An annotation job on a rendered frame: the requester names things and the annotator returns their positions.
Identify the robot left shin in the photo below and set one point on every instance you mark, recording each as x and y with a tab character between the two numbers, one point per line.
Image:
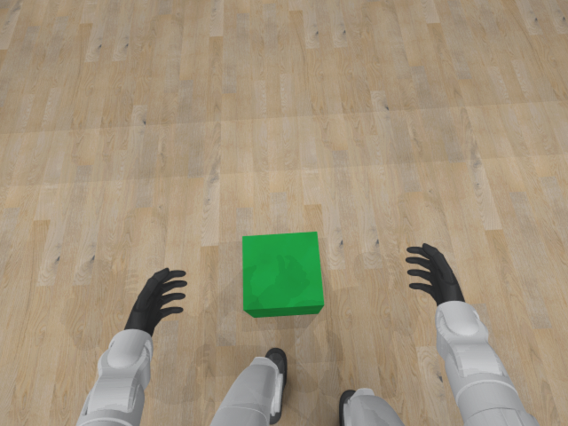
263	361

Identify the right robot forearm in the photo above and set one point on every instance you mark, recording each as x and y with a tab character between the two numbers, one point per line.
481	386

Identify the left robot hand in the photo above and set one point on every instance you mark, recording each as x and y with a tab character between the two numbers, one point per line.
146	312

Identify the robot left thigh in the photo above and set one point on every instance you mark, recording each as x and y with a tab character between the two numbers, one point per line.
255	394

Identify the left robot forearm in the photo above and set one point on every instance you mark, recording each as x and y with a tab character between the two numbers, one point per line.
117	397

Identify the right robot hand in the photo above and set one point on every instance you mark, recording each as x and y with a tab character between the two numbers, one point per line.
445	286

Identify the carton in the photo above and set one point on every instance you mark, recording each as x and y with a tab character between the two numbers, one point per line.
281	275

